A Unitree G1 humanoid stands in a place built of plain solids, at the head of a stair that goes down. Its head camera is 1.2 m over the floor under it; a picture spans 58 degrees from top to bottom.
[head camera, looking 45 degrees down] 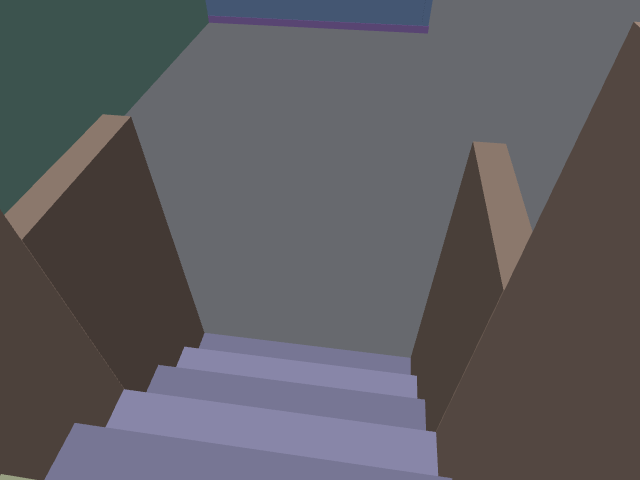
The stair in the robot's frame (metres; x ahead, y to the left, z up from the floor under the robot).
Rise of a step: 0.19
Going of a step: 0.21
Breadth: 1.20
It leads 8 degrees to the right of straight ahead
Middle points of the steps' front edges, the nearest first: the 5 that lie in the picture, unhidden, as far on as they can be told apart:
0.49 0.20 -0.19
0.69 0.17 -0.38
0.90 0.14 -0.57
1.11 0.11 -0.77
1.32 0.08 -0.96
